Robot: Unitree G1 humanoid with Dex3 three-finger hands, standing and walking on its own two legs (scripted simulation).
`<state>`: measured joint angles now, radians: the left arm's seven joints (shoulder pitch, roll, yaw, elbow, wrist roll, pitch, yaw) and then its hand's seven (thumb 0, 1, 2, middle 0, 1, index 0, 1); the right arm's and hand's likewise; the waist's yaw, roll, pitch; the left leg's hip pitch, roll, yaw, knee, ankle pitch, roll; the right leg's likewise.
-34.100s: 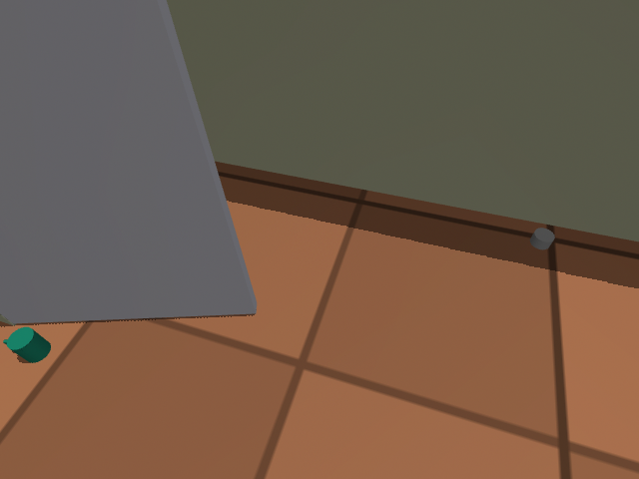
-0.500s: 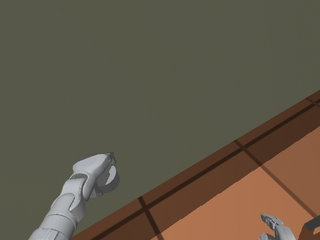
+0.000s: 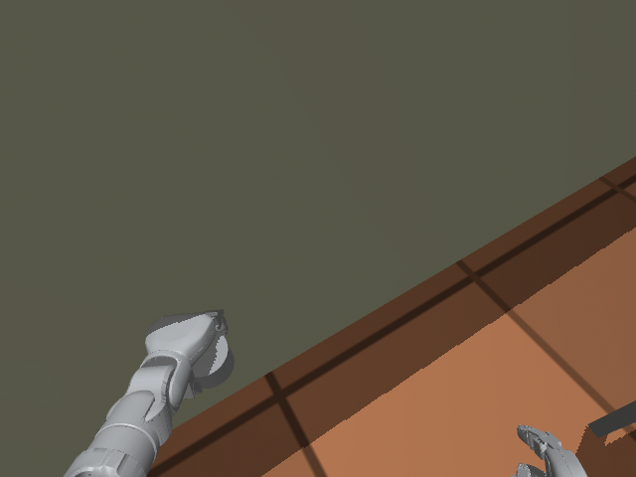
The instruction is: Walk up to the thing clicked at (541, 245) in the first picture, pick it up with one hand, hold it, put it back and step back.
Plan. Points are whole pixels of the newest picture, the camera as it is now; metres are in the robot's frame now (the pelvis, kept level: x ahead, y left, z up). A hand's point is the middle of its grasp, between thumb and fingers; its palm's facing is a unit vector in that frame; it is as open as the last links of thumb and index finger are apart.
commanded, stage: crouch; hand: left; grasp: from above
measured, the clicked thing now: (207, 358) +0.30 +0.21 -0.11
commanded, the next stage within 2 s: lower in 1.62 s
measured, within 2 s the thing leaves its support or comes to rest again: neither
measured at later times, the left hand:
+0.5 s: hand (231, 387) +0.33 +0.23 -0.32, palm faces -0.43 +0.03 -0.90, open 10.0 cm
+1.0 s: hand (249, 403) +0.34 +0.23 -0.49, palm faces -0.44 -0.01 -0.90, open 10.0 cm
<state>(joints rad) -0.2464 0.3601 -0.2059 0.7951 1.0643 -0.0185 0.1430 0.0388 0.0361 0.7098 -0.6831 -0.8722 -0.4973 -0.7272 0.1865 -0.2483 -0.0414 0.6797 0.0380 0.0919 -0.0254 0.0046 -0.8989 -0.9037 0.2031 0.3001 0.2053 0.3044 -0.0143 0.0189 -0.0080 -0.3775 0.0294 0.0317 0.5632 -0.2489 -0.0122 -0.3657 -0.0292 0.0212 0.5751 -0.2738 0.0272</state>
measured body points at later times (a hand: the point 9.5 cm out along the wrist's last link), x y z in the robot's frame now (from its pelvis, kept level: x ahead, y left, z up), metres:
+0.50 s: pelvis -0.05 +0.01 -0.19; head +0.11 +0.01 +0.24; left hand +0.34 +0.22 -0.27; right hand +0.02 -0.28 -0.32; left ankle +0.02 +0.13 -0.73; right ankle +0.01 -0.14 -0.73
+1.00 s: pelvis -0.06 +0.00 -0.32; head +0.15 +0.03 +0.07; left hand +0.36 +0.23 -0.44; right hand +0.02 -0.27 -0.45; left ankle +0.02 +0.13 -0.73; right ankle +0.01 -0.14 -0.73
